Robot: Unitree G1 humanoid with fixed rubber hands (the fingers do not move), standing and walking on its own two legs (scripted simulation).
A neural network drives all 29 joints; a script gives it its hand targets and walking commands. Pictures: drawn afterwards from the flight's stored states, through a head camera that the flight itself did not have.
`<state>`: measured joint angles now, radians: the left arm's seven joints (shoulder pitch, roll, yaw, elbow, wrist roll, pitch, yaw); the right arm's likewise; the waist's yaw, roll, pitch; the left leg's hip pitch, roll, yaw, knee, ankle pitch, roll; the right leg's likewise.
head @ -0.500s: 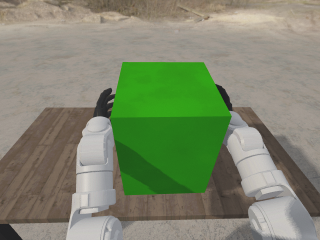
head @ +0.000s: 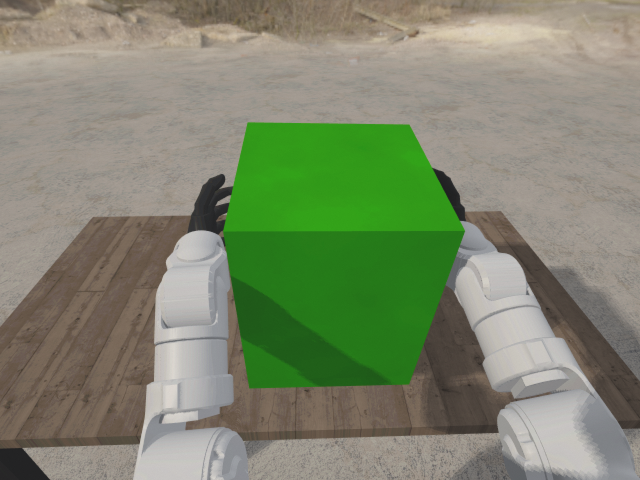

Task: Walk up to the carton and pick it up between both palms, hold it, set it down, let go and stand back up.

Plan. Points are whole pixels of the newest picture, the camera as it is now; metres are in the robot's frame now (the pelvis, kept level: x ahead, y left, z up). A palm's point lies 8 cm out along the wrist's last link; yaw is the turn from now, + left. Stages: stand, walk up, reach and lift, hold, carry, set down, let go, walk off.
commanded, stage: hold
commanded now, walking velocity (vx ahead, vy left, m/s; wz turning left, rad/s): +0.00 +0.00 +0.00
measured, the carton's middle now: (329, 255) +0.35 +0.00 +0.19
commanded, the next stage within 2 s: none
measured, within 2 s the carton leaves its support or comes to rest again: neither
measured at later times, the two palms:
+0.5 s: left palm (203, 240) +0.35 +0.15 +0.22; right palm (443, 228) +0.37 -0.14 +0.21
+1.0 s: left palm (201, 238) +0.36 +0.16 +0.21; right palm (439, 220) +0.37 -0.14 +0.22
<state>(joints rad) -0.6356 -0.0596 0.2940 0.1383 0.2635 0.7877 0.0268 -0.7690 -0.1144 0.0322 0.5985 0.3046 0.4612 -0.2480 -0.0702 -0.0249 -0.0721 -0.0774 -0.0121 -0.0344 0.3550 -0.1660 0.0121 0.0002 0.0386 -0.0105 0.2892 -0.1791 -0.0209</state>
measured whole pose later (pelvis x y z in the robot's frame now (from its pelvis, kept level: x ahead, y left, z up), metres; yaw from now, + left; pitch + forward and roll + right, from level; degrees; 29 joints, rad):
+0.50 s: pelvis +0.00 +0.00 +0.00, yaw +0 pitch -6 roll -1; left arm -0.63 -0.05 0.28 0.13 0.26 0.78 0.03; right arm -0.77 -0.12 0.04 0.60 0.32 0.46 -0.25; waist -0.07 -0.03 -0.08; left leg -0.09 -0.01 -0.04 0.37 -0.17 0.01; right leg -0.01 0.04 -0.01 0.29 -0.18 -0.02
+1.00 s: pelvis +0.00 +0.00 +0.00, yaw +1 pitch -5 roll -1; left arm -0.65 -0.04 0.29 0.15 0.25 0.77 0.04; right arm -0.81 -0.12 0.02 0.62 0.31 0.46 -0.25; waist -0.08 -0.03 -0.07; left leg -0.11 -0.02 -0.05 0.38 -0.18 0.01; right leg -0.02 0.04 -0.02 0.29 -0.18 -0.02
